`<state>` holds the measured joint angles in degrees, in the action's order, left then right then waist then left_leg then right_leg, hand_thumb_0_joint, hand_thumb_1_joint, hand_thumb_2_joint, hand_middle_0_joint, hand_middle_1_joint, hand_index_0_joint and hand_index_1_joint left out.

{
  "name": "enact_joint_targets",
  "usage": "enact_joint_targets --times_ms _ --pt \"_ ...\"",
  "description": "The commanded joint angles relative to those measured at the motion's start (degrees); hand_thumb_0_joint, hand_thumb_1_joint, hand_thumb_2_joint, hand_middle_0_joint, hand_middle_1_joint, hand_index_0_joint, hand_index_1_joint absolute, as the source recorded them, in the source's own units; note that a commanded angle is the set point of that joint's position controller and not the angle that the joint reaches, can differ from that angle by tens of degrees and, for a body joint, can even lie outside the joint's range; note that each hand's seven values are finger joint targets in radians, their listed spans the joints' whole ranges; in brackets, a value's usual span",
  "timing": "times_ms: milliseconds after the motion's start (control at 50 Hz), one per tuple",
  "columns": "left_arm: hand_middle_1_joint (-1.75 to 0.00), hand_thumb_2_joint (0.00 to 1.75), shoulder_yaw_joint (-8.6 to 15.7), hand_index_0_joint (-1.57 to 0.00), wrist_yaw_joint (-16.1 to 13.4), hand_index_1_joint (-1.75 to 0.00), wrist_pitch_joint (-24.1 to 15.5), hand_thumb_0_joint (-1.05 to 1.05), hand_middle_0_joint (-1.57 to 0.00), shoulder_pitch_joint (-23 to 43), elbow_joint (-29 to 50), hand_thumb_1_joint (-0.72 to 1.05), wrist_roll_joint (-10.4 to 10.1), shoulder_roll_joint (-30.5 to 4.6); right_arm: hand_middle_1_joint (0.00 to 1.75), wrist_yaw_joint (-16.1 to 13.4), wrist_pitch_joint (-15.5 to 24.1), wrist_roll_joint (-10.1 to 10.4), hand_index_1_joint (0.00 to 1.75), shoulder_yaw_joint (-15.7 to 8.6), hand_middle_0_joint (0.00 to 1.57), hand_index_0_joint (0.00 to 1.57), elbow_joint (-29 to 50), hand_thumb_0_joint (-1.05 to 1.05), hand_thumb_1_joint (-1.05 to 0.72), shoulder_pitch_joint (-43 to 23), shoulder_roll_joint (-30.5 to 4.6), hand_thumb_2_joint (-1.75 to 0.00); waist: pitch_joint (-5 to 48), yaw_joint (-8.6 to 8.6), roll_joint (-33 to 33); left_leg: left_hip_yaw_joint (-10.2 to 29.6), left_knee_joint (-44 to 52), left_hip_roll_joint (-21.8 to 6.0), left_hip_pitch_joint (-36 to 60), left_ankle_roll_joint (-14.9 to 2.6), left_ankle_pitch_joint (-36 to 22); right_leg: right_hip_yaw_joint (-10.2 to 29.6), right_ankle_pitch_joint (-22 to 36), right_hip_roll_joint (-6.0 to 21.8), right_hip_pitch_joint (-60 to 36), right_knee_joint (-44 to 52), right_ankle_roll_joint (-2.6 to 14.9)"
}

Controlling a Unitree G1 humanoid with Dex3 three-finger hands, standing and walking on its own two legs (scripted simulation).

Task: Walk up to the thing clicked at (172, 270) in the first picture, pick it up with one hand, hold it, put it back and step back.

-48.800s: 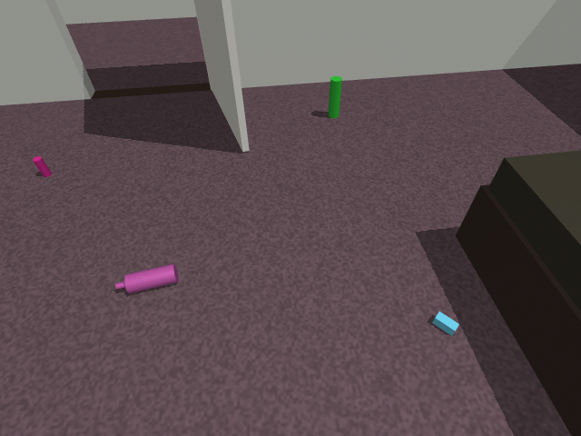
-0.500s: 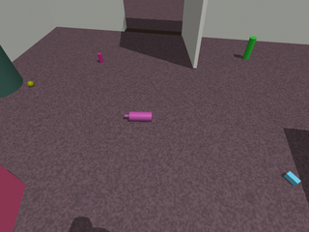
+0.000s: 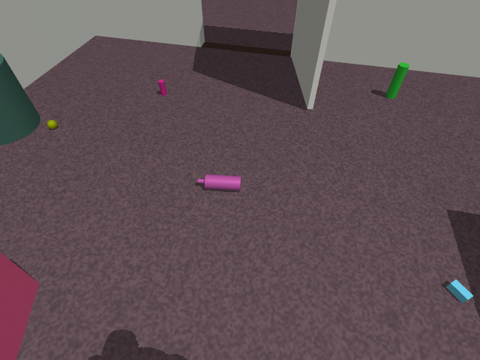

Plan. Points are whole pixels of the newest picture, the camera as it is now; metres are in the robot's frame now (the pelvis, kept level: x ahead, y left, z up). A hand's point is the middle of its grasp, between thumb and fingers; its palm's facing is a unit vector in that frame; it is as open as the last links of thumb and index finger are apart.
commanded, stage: step back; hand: left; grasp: from above
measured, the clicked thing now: (219, 182) +1.11 +0.16 -0.72
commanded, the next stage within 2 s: stand in 0.34 s
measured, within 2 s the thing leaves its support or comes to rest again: neither
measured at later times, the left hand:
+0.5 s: hand out of the picture +0.13 +0.25 -0.13, palm faces -0.04 -0.94 -0.34, open 7.4 cm
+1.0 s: hand out of the picture +0.09 +0.24 -0.14, palm faces -0.07 -0.94 -0.34, open 7.4 cm
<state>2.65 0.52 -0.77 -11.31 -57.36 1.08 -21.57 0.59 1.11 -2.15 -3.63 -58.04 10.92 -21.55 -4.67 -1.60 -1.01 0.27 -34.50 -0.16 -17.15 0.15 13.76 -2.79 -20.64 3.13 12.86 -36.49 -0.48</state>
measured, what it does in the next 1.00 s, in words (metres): stands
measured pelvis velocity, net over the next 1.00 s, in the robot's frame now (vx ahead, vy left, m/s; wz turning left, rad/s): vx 0.00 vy -0.01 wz -0.03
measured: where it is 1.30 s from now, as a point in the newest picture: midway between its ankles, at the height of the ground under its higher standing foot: outside the picture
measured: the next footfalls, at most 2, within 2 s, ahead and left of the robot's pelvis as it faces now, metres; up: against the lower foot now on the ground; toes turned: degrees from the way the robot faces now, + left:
none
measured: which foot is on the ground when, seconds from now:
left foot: down 0.00-1.00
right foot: down 0.00-1.00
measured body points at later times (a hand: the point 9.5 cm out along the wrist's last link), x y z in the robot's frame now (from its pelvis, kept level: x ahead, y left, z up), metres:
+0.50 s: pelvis +0.02 +0.00 +0.02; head +0.03 +0.00 +0.47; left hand +0.13 +0.30 -0.11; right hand +0.14 -0.29 -0.10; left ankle +0.05 +0.12 -0.73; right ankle -0.01 -0.13 -0.73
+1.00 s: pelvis +0.00 -0.01 +0.02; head +0.01 +0.00 +0.47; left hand +0.09 +0.29 -0.11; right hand +0.06 -0.31 -0.11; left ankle +0.05 +0.12 -0.73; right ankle -0.01 -0.13 -0.73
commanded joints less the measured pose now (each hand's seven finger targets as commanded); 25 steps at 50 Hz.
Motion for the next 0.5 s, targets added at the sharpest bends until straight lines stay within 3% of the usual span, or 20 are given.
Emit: enact_joint_targets --times_ms 0,40,80,160,300,320,360,480 --pt "-0.3 0.9 1.9 -0.2 -0.8 -0.3 -0.6 0.0 -0.2 3.1 2.9 0.9 -1.0 -10.6 0.3 -1.0 1.4 0.5 0.3 -2.0 0.2 0.2 3.8 0.0 -0.9 -4.9 -14.9 -0.9 5.4 0.21 7.2 17.8 14.7 -15.0 0.6 -9.7 -1.2 2.3 -3.7 -1.5 -0.7 1.9 2.06" --pt "-0.3 0.9 1.8 -0.2 -1.1 -0.3 -1.1 0.0 -0.2 1.2 1.0 0.9 -0.7 -11.0 0.3 -1.1 1.2 0.9 0.3 -1.3 0.2 0.2 3.7 0.0 -0.9 -7.4 -13.1 -0.9 6.2 -0.79 8.4 12.7 12.0 -12.2 1.5 -6.21 -7.0 3.5 4.6 0.1 -3.4 7.1 2.48" --pt "-0.3 0.9 1.9 -0.2 -1.0 -0.3 -1.6 0.0 -0.2 2.4 0.4 0.9 -0.8 -12.2 0.3 -1.1 1.1 1.3 0.3 -0.7 0.2 0.2 2.8 0.0 -0.9 -7.6 -11.4 -0.9 7.4 0.21 7.3 8.1 10.4 -8.6 1.9 -3.27 -10.1 6.0 12.8 1.7 -5.5 9.0 2.98" --pt "-0.3 0.9 1.8 -0.2 -1.4 -0.3 -1.7 0.0 -0.2 4.7 -0.3 0.9 -0.8 -12.4 0.3 -1.5 1.2 1.6 0.3 -0.6 0.2 0.2 1.0 0.0 -0.9 -8.1 -10.8 -0.9 10.8 1.14 4.3 4.3 6.9 -7.6 8.5 -2.74 -24.1 6.1 24.9 3.3 -6.8 9.8 2.7" --pt "-0.3 0.9 1.6 -0.2 -1.6 -0.3 -1.3 0.0 -0.2 6.6 -1.3 0.9 -0.5 -11.8 0.3 -1.4 0.7 1.7 0.3 -0.4 0.2 0.2 -0.6 0.0 -0.9 -11.3 -9.5 -0.9 9.7 1.15 0.8 2.6 9.1 -7.5 9.9 -2.46 -19.8 6.5 25.7 3.8 -6.7 12.2 2.34" --pt "-0.3 0.9 0.2 -0.2 -1.2 -0.3 -1.5 0.0 -0.2 7.0 -2.1 0.9 -1.0 -9.9 0.3 -1.1 0.6 2.0 0.3 0.2 0.2 0.2 -1.0 0.0 -0.9 -10.6 -9.7 -0.9 8.8 1.73 0.9 4.2 11.1 -7.2 11.2 -2.19 -20.7 7.1 26.2 4.3 -6.1 14.7 1.87" --pt "-0.3 0.9 0.0 -0.2 -1.2 -0.3 -1.5 0.0 -0.2 7.8 -2.4 0.9 -1.0 -10.1 0.3 -0.9 0.7 1.9 0.3 0.2 0.2 0.2 -1.5 0.0 -0.9 -11.6 -9.8 -0.9 7.5 1.61 1.2 4.4 12.8 -7.5 12.0 -1.84 -19.2 7.1 23.0 4.1 -6.0 16.7 1.41" --pt "-0.3 0.9 0.0 -0.2 -1.1 -0.3 -1.8 0.0 -0.2 8.8 -3.4 0.9 -0.8 -11.0 0.3 -0.6 0.9 1.9 0.3 0.5 0.2 0.2 -2.6 0.0 -0.9 -12.2 -9.6 -0.9 8.5 1.63 1.1 3.8 15.8 -7.7 13.8 -1.23 -19.3 7.1 22.9 4.7 -8.6 19.2 1.05"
